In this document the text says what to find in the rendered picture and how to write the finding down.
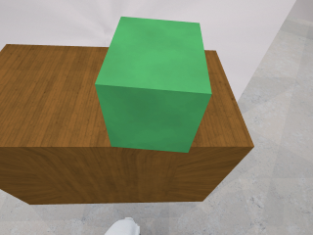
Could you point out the left robot thigh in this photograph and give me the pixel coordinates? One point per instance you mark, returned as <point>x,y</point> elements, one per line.
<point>124,227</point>

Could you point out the robot left shin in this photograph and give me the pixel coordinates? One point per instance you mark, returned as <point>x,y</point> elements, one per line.
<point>128,218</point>

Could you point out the pedestal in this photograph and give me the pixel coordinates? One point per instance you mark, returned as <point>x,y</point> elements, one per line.
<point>55,148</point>

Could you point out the carton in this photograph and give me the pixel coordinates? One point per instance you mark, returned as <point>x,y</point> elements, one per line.
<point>153,86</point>

